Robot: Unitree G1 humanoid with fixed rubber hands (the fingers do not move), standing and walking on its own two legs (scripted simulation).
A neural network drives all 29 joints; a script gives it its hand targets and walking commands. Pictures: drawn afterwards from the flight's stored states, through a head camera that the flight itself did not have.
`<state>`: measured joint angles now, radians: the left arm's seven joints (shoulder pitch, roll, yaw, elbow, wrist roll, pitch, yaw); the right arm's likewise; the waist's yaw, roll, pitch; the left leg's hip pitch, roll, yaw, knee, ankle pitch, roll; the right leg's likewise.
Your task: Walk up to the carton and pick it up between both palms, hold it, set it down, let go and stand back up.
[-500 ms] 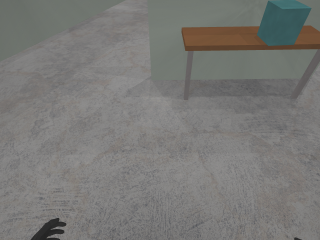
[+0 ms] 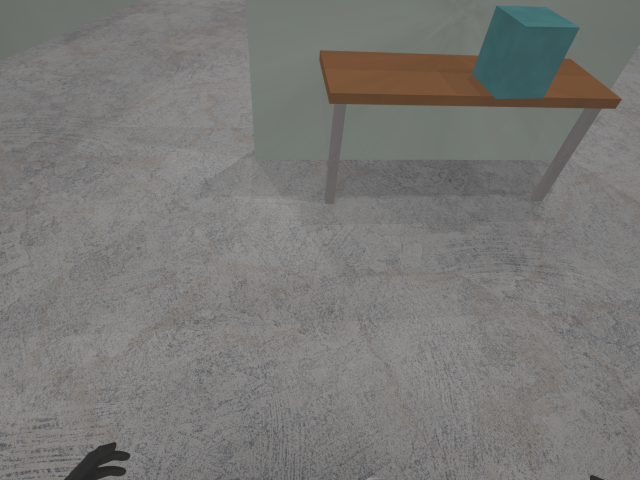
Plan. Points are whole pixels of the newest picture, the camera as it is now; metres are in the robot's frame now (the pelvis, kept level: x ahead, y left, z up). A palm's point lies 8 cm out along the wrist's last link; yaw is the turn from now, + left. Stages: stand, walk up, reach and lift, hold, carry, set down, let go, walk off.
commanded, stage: walk up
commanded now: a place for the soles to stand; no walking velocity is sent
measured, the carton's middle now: (520, 53) +1.58 -0.70 -0.06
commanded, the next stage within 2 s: none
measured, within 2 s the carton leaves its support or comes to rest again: neither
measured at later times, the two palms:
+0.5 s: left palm (209, 391) +0.26 +0.17 -0.07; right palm out of the picture +0.18 -0.47 -0.06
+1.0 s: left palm (237, 310) +0.41 +0.16 -0.09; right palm out of the picture +0.26 -0.48 -0.05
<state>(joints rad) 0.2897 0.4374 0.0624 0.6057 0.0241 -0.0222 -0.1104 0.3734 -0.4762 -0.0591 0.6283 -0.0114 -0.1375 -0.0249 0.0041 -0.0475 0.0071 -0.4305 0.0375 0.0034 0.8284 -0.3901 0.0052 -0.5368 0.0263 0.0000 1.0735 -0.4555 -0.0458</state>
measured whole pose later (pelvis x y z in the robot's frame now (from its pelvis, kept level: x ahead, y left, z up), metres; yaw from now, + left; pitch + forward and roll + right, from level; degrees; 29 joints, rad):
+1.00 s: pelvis +0.23 -0.13 -0.01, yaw -6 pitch +0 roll +0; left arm 0.23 0.44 0.06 0.61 0.02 -0.01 -0.10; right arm 0.41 -0.48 -0.06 0.66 -0.01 -0.14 -0.03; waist -0.01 -0.08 0.02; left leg -0.43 0.04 0.00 0.88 -0.46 0.00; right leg -0.68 -0.07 -0.01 1.10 -0.45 -0.04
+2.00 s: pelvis +0.48 -0.31 -0.03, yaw -10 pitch +1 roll +4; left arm 0.19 0.44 0.07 0.61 0.02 -0.05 -0.09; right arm 0.41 -0.48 -0.06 0.66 -0.01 -0.13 -0.05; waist 0.02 -0.09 0.02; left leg -0.46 0.09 -0.01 1.03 -0.51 0.00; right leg -0.65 -0.10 -0.07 1.01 -0.37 -0.05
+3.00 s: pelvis +0.71 -0.49 -0.02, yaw -9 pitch -1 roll +4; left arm 0.21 0.42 0.07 0.62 0.02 -0.03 -0.07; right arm 0.40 -0.48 -0.06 0.69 -0.01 -0.10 -0.09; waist 0.02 -0.06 0.09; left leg -0.55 0.01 -0.04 1.29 -0.45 0.00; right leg -0.55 -0.10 -0.12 1.01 -0.44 -0.06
